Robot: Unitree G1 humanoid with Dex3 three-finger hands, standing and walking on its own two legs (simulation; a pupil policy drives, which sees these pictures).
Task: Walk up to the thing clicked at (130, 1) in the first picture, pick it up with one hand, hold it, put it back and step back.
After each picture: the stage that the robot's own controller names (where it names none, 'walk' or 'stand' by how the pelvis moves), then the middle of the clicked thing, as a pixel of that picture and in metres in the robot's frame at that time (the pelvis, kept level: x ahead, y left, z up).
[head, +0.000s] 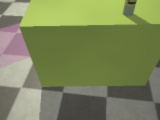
stand; out of the picture +0.96 -0.32 +0.04
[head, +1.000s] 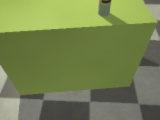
rise first; out of the picture +0.89 -0.11 +0.08
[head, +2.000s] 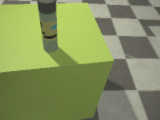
rise first; (48, 26) +0.61 +0.14 +0.07
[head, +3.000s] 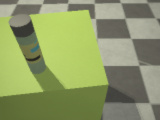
stand; (30, 47) +0.48 +0.22 +0.07
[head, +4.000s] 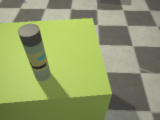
stand; (36, 55) +0.47 +0.19 +0.04
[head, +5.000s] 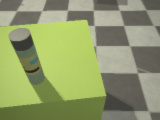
stand; (29, 59) +0.46 +0.22 +0.04
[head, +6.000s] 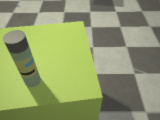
stand; (24, 62) +0.45 +0.24 +0.04
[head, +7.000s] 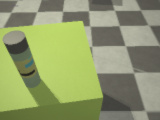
stand; (24, 62) +0.45 +0.23 +0.04
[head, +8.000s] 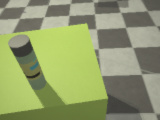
rise first; (30, 65) +0.44 +0.24 +0.04
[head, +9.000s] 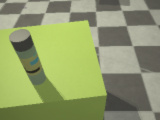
go down; (30, 60) +0.45 +0.24 +0.04
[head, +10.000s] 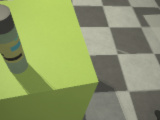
go down; (9, 44) +0.47 +0.22 +0.07
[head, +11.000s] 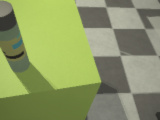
go down; (11, 42) +0.46 +0.22 +0.08
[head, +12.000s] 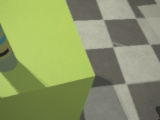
close in; out of the picture +0.45 +0.24 +0.11
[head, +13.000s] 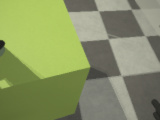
close; out of the picture +0.49 +0.25 +0.13
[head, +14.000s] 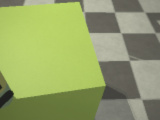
lift; out of the picture +0.32 +0.27 +0.12
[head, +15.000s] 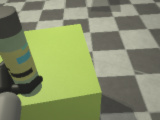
hold; (18, 57) +0.33 +0.18 +0.21
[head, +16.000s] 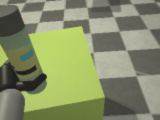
hold; (22, 55) +0.34 +0.17 +0.21
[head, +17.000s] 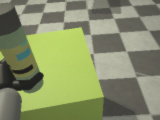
crouch; (18, 54) +0.33 +0.18 +0.22
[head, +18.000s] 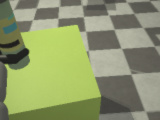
crouch; (5, 29) +0.41 +0.21 +0.24
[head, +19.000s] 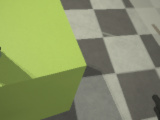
lower; out of the picture +0.48 +0.25 +0.11
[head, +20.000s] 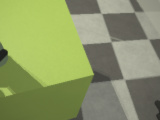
lower; out of the picture +0.47 +0.25 +0.12
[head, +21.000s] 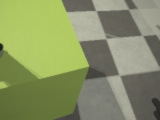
lower; out of the picture +0.49 +0.25 +0.13
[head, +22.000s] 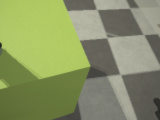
lower; out of the picture +0.49 +0.25 +0.13
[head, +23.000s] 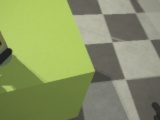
loosen; out of the picture +0.47 +0.24 +0.13
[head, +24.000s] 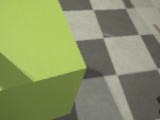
withdraw; out of the picture +0.47 +0.25 +0.13
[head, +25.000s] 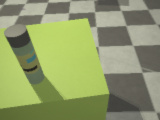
sink last; (27, 57) +0.45 +0.24 +0.08
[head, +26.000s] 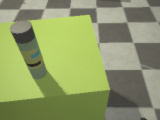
stand; (31, 53) +0.47 +0.23 +0.06
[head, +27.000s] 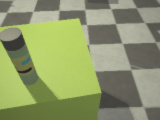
stand; (21, 59) +0.46 +0.25 +0.05
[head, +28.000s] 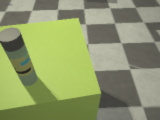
stand; (20, 60) +0.45 +0.25 +0.05
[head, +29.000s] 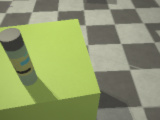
stand; (20, 60) +0.46 +0.25 +0.05
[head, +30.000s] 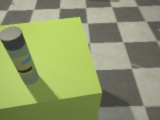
stand; (22, 59) +0.45 +0.25 +0.05
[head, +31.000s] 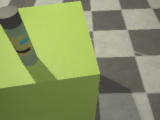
walk; (20, 39) +0.51 +0.25 +0.07
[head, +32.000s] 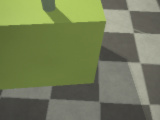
walk; out of the picture +0.82 +0.17 +0.07
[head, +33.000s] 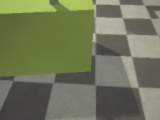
stand; out of the picture +1.15 +0.23 +0.06
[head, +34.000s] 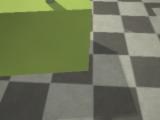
stand; out of the picture +1.12 +0.22 +0.05
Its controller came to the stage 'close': yes
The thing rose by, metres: 0.22
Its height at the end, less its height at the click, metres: +0.00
